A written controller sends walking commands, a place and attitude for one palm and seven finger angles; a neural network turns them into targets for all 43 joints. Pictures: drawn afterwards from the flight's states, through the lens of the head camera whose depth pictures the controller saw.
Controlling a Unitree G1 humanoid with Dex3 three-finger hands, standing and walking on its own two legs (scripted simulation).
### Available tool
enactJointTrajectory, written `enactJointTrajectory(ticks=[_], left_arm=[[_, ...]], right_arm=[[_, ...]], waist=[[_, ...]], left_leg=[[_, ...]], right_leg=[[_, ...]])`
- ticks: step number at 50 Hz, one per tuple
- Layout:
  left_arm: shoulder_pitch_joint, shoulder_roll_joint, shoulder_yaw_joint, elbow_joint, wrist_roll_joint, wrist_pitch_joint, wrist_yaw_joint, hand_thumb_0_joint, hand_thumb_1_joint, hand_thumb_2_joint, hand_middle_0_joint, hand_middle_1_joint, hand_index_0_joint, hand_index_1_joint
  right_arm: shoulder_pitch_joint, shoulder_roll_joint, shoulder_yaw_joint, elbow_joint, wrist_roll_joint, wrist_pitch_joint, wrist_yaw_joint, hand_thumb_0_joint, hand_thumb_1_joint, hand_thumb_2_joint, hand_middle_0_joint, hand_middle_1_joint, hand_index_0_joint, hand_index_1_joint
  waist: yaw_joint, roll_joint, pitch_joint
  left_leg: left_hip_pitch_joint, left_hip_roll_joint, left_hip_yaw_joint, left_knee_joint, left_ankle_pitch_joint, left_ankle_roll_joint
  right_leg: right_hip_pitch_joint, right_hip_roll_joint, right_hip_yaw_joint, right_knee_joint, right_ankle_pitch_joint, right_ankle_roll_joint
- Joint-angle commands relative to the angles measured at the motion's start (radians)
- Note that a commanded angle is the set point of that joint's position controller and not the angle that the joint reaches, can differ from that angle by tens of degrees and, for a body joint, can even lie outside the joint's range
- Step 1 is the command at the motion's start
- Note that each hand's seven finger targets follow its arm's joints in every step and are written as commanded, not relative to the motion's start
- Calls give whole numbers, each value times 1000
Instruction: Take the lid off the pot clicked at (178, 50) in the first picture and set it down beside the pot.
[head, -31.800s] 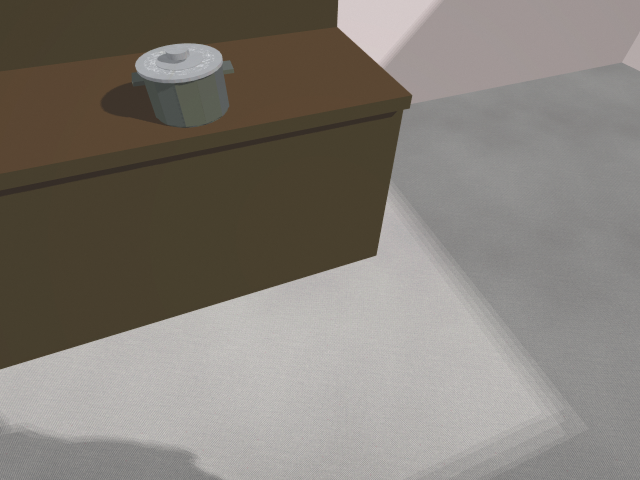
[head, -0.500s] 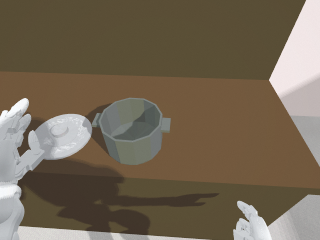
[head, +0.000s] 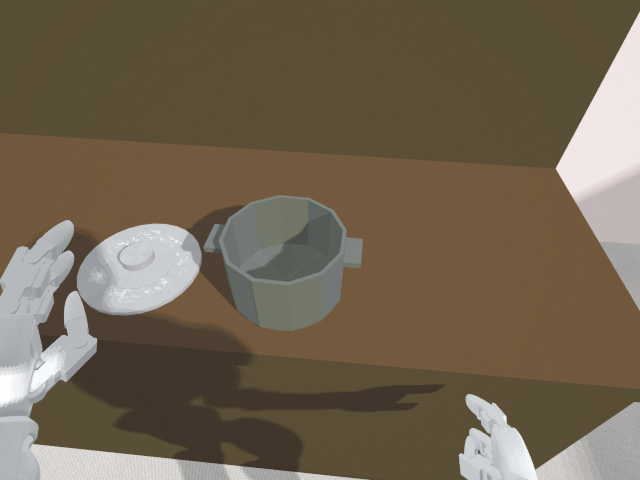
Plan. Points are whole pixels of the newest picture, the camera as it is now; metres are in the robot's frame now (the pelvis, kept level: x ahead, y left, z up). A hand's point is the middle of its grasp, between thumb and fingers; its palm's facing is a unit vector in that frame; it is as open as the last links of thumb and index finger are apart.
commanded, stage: step back with the hand held close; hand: left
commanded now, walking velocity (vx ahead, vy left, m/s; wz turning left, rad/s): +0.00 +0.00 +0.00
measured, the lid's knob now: (137, 256) +0.43 +0.37 -0.01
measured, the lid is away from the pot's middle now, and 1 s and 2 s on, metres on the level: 0.25 0.25 0.25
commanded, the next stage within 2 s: stop stepping back and stand still in 1.42 s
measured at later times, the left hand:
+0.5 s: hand (101, 370) +0.17 +0.23 +0.14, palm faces +0.18 -0.85 -0.49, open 7.4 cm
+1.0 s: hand out of the picture +0.09 +0.26 +0.16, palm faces +0.35 -0.81 -0.47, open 7.4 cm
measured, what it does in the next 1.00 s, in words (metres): walks backwards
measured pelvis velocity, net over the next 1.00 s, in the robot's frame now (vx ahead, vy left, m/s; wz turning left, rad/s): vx -0.10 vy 0.02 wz -0.02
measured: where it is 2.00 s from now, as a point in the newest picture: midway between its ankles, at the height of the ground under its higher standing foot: outside the picture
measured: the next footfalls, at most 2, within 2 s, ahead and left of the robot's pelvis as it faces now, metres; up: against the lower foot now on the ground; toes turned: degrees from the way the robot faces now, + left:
right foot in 1.06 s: -0.12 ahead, -0.13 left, +0.00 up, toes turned -6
left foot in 1.62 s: -0.22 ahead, +0.16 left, +0.00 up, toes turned -1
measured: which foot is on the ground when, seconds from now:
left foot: down 0.00-1.00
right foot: down 0.00-0.86, up 0.88-1.00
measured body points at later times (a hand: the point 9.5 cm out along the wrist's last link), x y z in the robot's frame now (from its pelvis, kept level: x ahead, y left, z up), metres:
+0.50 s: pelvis -0.03 +0.01 -0.01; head -0.01 +0.03 +0.44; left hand +0.15 +0.28 +0.17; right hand +0.13 -0.24 -0.07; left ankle -0.01 +0.08 -0.74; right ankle -0.01 -0.15 -0.74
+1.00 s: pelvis -0.10 +0.02 -0.02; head -0.10 +0.06 +0.43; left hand +0.06 +0.31 +0.18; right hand +0.06 -0.21 -0.08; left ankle -0.01 +0.08 -0.74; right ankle -0.11 -0.14 -0.72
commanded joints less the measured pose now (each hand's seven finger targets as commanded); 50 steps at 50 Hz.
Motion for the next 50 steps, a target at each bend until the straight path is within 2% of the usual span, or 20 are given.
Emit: enactJointTrajectory(ticks=[1,4,5,8,9,13,16,20,24,27,29,32,34,36,39,40,43,45,46,50], left_arm=[[-68,148,92,-250,5,-72,15,0,900,900,-200,-300,-200,-300],[-53,160,103,-259,3,-64,18,0,900,900,-200,-300,-200,-300],[-235,326,295,-309,-29,-135,27,0,900,900,-200,-300,-200,-300],[-91,203,198,-175,-16,-142,4,0,900,900,-200,-300,-200,-300],[-81,171,163,-162,-12,-137,-7,0,900,900,-200,-300,-200,-300],[16,128,120,-178,0,-141,-22,0,900,900,-200,-300,-200,-300],[101,172,173,-243,7,-152,-18,0,900,900,-200,-300,-200,-300],[143,259,257,-376,4,-165,1,0,900,900,-200,-300,-200,-300],[176,231,240,-387,-4,-167,13,0,900,900,-200,-300,-200,-300],[138,214,227,-344,2,-171,24,0,900,900,-200,-300,-200,-300],[101,198,217,-299,4,-172,29,0,900,900,-200,-300,-200,-300],[30,176,182,-227,6,-171,31,0,900,900,-200,-300,-200,-300],[7,166,154,-208,13,-171,32,0,900,900,-200,-300,-200,-300],[-11,181,153,-215,18,-173,34,0,900,900,-200,-300,-200,-300],[-22,194,157,-286,24,-188,42,0,900,900,-200,-300,-200,-300],[-14,232,192,-322,30,-195,48,0,900,900,-200,-300,-200,-300],[51,208,214,-368,42,-211,52,0,900,900,-200,-300,-200,-300],[36,241,247,-398,53,-220,57,0,900,900,-200,-300,-200,-300],[62,224,241,-385,49,-222,54,0,900,900,-200,-300,-200,-300],[48,204,211,-353,32,-217,48,0,900,900,-200,-300,-200,-300]], right_arm=[[-133,-124,-55,-173,-5,-66,-9,0,-900,-900,200,300,200,300],[-126,-124,-56,-172,-7,-63,-5,0,-900,-900,200,300,200,300],[-94,-119,-38,-229,8,-39,-15,0,-900,-900,200,300,200,300],[-81,-111,-57,-182,-1,-24,-20,0,-900,-900,200,300,200,300],[-84,-118,-63,-191,1,-21,-19,0,-900,-900,200,300,200,300],[-78,-129,-79,-212,5,-11,-11,0,-900,-900,200,300,200,300],[-81,-123,-85,-231,4,1,-2,0,-900,-900,200,300,200,300],[-91,-119,-98,-263,14,15,-2,0,-900,-900,200,300,200,300],[-68,-116,-105,-260,21,2,-8,0,-900,-900,200,300,200,300],[-50,-124,-106,-251,19,-27,-16,0,-900,-900,200,300,200,300],[-32,-131,-108,-245,21,-42,-22,0,-900,-900,200,300,200,300],[-11,-132,-107,-238,25,-52,-30,0,-900,-900,200,300,200,300],[7,-132,-113,-233,22,-55,-31,0,-900,-900,200,300,200,300],[8,-123,-108,-226,16,-56,-29,0,-900,-900,200,300,200,300],[-5,-124,-103,-236,13,-63,-26,0,-900,-900,200,300,200,300],[-19,-128,-101,-244,12,-64,-29,0,-900,-900,200,300,200,300],[-43,-135,-99,-269,16,-84,-26,0,-900,-900,200,300,200,300],[-40,-121,-104,-266,16,-100,-21,0,-900,-900,200,300,200,300],[-25,-117,-108,-258,15,-104,-17,0,-900,-900,200,300,200,300],[8,-116,-107,-229,12,-120,-15,0,-900,-900,200,300,200,300]], waist=[[-12,55,-85],[-11,39,-99],[-25,99,-22],[-47,-138,-35],[-50,-136,-57],[-47,16,-160],[-41,15,-221],[-42,22,-240],[-44,129,-188],[-53,177,-119],[-60,118,-75],[-79,-82,-23],[-93,-187,-8],[-99,-199,-10],[-97,-112,-28],[-93,-38,-43],[-70,237,-85],[-72,251,-102],[-71,214,-112],[-73,78,-101]], left_leg=[[60,77,-78,-105,228,-37],[64,77,-74,-92,269,-41],[28,90,-78,-99,162,-8],[40,99,-74,-57,238,5],[51,106,-69,-46,283,8],[75,148,-74,-35,477,23],[61,166,-95,-27,562,29],[-21,175,-118,-23,515,28],[-81,198,-135,-53,437,32],[-166,221,-158,-107,248,39],[-255,217,-160,-111,46,37],[-294,151,-141,-33,-240,18],[-239,108,-139,64,-285,9],[-194,83,-121,145,-249,4],[-209,99,-151,94,-225,14],[-244,122,-181,17,-244,22],[-474,258,-300,-258,-435,67],[-547,294,-305,-307,-436,80],[-518,301,-291,-291,-403,78],[-272,267,-230,-163,-170,46]], right_leg=[[-73,-9,-20,-35,152,-79],[-59,-14,-18,-31,189,-80],[-121,-50,82,-54,268,-75],[-138,-93,115,-45,442,-60],[-135,-100,115,-32,475,-51],[-121,-98,80,34,473,-30],[-109,-81,55,75,390,-28],[-84,-91,55,110,351,-30],[-130,-75,19,147,153,-19],[-153,-61,1,173,-14,-19],[-135,-68,6,158,-4,-21],[-219,-121,78,61,19,-45],[-337,-168,156,-44,-120,-70],[-402,-202,193,-95,-184,-95],[-379,-191,153,-26,-87,-90],[-336,-158,127,30,-77,-76],[-100,-24,-11,337,-83,-13],[-57,2,-2,493,-152,-3],[-81,6,1,512,-177,-4],[-192,-11,-26,208,-166,-7]])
